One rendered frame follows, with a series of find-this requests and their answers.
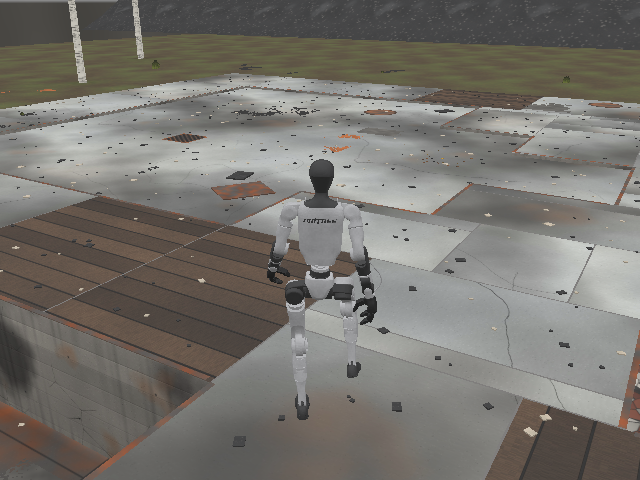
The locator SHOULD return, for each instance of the right robot hand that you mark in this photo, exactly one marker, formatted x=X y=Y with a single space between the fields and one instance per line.
x=371 y=309

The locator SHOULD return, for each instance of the robot left upper arm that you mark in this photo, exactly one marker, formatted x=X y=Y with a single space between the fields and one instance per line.
x=288 y=213

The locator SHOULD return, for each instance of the left robot hand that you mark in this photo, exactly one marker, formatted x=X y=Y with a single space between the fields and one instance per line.
x=272 y=278

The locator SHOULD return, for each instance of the humanoid robot torso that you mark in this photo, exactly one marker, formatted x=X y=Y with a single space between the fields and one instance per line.
x=320 y=239

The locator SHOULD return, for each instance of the robot right forearm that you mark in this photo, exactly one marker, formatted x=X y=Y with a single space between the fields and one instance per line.
x=365 y=277

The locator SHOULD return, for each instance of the robot left forearm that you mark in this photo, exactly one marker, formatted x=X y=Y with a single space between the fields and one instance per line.
x=275 y=260

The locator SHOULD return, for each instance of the robot right upper arm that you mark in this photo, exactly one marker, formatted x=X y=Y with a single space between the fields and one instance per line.
x=353 y=214

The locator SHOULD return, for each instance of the right robot foot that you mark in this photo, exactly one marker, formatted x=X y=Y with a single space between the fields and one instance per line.
x=352 y=370

